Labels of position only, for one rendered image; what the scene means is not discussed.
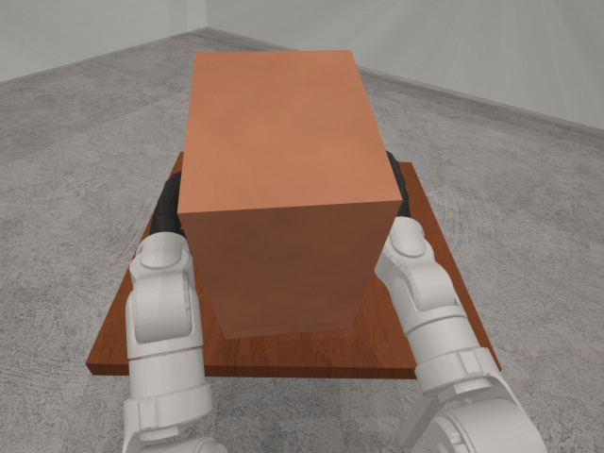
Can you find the right robot forearm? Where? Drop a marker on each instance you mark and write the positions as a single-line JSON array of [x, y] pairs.
[[450, 362]]

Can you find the robot right hand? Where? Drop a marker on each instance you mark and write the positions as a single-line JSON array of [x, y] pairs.
[[404, 210]]

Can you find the table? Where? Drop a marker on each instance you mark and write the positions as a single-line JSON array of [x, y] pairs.
[[374, 346]]

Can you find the carton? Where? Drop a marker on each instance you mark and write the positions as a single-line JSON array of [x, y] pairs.
[[287, 195]]

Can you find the left robot forearm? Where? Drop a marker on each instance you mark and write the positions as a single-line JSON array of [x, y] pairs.
[[168, 389]]

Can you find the robot right upper arm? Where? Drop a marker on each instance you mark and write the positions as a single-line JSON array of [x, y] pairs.
[[494, 425]]

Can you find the robot left hand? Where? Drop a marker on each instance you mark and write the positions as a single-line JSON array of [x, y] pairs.
[[165, 217]]

